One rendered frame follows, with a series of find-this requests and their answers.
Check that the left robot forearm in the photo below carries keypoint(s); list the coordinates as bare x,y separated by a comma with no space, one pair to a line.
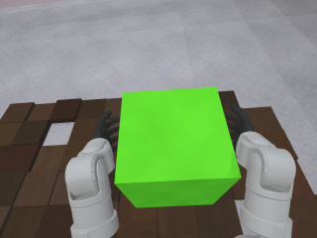
89,191

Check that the right robot forearm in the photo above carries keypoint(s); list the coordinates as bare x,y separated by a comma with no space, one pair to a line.
269,185

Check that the robot left hand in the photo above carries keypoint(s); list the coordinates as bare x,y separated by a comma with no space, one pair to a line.
101,129

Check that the robot right hand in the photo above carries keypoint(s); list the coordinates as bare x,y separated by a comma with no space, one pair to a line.
243,124

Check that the carton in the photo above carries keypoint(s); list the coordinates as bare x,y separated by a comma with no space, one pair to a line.
174,148

